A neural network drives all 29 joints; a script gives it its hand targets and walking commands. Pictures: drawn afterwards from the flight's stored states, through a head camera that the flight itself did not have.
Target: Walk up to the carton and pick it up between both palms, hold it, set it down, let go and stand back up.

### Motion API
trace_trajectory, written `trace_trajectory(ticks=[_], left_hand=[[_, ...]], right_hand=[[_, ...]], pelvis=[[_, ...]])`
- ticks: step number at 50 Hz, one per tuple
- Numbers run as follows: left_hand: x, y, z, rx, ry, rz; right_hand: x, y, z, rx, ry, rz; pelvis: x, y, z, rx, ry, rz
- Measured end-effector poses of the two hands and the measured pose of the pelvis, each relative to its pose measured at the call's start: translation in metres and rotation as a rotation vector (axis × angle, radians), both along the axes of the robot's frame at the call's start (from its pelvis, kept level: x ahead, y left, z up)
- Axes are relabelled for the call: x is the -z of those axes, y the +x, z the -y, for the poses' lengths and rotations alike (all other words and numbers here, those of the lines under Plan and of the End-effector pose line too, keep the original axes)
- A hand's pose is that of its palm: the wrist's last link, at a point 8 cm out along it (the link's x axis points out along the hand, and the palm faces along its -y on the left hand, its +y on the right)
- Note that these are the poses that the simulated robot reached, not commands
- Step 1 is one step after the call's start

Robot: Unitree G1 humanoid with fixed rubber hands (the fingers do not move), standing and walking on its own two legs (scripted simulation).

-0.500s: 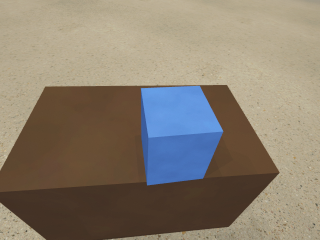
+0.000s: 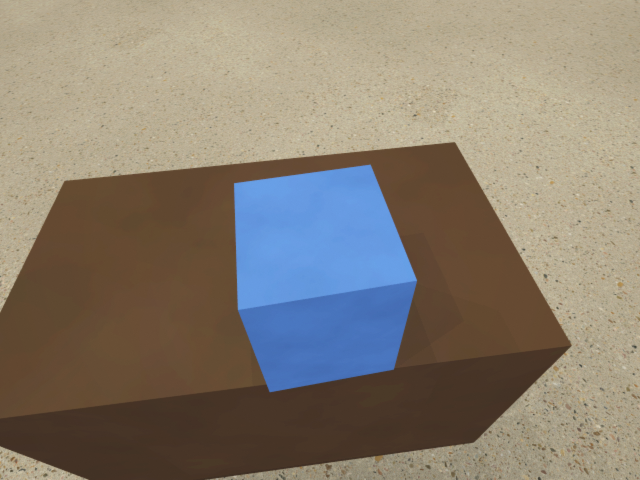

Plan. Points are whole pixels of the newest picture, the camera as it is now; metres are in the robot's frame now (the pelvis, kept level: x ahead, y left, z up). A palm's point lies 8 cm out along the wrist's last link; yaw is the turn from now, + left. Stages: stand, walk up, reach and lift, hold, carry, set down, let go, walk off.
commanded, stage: walk up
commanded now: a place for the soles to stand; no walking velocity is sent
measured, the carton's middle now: (318, 281) +0.42 +0.01 -0.02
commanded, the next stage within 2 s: reach and lift in 1.78 s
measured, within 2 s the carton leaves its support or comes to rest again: neither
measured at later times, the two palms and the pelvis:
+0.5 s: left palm out of the picture +0.09 +0.33 -0.10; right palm out of the picture +0.12 -0.30 -0.10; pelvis +0.04 +0.01 +0.00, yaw +1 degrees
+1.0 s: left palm out of the picture +0.10 +0.32 -0.09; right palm out of the picture +0.13 -0.30 -0.10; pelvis +0.04 +0.01 +0.00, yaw +1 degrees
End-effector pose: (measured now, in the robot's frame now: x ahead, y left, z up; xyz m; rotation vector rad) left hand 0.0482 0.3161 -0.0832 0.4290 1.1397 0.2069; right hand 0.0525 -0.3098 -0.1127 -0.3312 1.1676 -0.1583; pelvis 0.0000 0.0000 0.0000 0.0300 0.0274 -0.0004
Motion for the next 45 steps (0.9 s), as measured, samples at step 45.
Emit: trace_trajectory(ticks=[45], left_hand=[[0.012, 0.051, -0.008, -0.003, -0.036, 0.056]], right_hand=[[-0.009, 0.073, -0.011, -0.02, -0.028, 0.103]], pelvis=[[0.005, 0.043, -0.012, -0.009, -0.02, 0.007]])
